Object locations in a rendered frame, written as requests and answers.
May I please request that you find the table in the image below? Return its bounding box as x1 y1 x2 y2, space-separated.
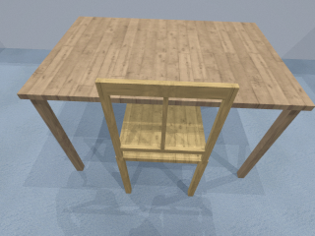
17 16 315 178

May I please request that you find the chair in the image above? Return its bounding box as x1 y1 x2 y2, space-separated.
94 78 240 197

